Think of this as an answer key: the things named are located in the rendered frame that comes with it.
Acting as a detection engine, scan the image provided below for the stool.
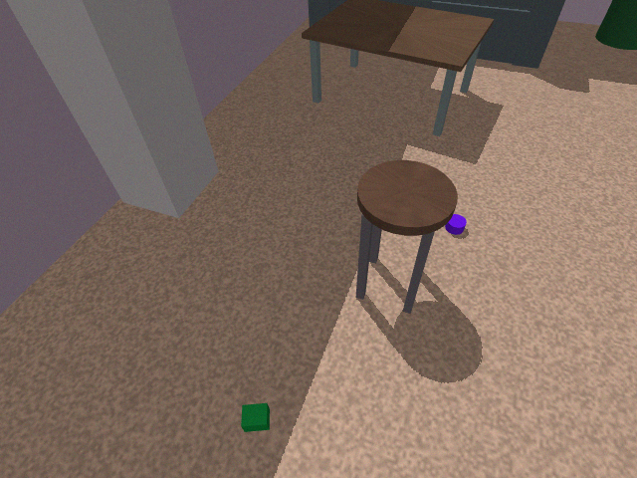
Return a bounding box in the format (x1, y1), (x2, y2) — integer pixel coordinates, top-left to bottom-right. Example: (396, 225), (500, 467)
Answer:
(355, 160), (458, 314)

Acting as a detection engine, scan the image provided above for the sofa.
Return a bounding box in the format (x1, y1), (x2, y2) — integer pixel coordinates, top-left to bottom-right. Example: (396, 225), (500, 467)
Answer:
(308, 0), (565, 69)

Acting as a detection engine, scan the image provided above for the coffee table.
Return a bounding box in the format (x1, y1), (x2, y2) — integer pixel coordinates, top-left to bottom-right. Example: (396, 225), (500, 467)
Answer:
(302, 0), (494, 136)

